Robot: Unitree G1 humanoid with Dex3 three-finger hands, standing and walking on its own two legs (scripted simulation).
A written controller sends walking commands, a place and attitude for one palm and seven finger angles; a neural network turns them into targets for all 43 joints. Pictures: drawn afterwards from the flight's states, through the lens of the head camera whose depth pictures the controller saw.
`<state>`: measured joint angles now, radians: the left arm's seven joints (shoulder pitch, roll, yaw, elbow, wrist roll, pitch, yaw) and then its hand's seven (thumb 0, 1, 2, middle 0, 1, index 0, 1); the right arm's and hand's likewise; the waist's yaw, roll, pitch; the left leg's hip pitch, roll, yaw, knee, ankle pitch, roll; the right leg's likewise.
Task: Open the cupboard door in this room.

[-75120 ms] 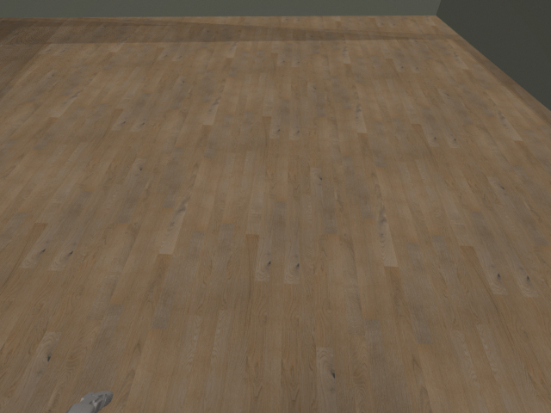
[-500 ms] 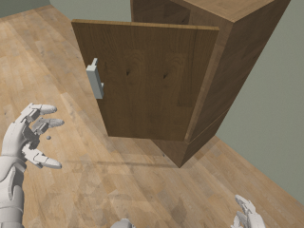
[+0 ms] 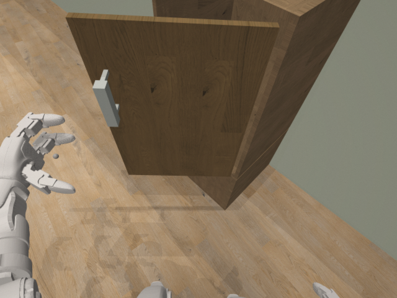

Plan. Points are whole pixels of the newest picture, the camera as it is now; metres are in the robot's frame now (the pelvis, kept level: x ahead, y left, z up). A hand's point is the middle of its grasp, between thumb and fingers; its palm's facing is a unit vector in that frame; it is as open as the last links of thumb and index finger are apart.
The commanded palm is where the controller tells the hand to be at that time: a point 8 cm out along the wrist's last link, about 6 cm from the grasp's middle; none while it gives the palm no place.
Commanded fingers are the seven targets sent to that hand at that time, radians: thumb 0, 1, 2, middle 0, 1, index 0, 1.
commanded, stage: move the hooked fingers beside the handle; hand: left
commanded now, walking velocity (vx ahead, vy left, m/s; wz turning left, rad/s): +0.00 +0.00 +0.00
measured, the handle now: (109, 98) +0.53 +0.22 +0.06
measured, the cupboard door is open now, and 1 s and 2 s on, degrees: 45 45 45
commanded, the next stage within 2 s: slide the fingers in behind the handle in 1.72 s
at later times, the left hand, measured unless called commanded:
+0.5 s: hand (68, 133) +0.42 +0.27 +0.07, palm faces +0.02 -1.00 -0.01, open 14.0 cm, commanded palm +0.40 +0.32 +0.07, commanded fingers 0.00 -0.50 0.30 -0.30 -1.20 -0.30 -1.20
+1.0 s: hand (77, 112) +0.47 +0.27 +0.07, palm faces +0.03 -1.00 -0.02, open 14.0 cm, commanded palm +0.45 +0.32 +0.07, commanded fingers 0.00 -0.50 0.30 -0.30 -1.20 -0.30 -1.20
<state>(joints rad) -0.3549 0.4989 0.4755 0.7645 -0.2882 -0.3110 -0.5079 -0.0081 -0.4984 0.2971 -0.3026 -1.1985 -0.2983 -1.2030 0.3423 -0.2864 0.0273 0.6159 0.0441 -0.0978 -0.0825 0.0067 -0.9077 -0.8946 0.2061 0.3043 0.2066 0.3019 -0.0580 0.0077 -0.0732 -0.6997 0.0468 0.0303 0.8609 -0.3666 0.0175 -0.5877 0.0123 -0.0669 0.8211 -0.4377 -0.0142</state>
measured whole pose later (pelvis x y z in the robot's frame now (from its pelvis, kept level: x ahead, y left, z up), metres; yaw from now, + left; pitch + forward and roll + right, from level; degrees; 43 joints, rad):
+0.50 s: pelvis -0.01 +0.01 -0.01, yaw +0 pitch +14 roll -3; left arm -0.61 0.54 0.45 0.98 -0.20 -0.35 -0.45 -0.01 -0.50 0.30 -0.30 -1.20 -0.30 -1.20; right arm 0.34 -0.28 0.04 0.61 0.03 -0.02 -0.06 0.00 -0.91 -0.89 0.21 0.30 0.21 0.30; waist -0.09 0.01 -0.08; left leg -0.79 0.05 0.03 0.92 -0.38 0.03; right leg -0.67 0.01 -0.07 0.86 -0.44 0.00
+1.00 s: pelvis -0.01 +0.00 -0.02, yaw -2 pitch +19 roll -4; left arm -0.83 0.70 0.51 1.19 -0.14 -0.36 -0.46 -0.01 -0.50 0.30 -0.30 -1.20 -0.30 -1.20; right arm 0.40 -0.29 0.04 0.62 0.02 0.05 -0.06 0.00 -0.91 -0.89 0.21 0.30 0.21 0.30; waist -0.16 0.00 -0.08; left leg -0.92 0.08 0.02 0.98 -0.39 0.02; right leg -0.80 0.04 -0.07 0.92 -0.45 -0.01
